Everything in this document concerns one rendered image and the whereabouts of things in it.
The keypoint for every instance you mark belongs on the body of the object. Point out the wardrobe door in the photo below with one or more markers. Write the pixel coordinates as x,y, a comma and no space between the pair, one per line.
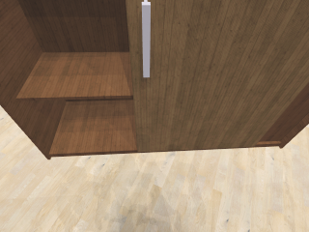
294,113
221,71

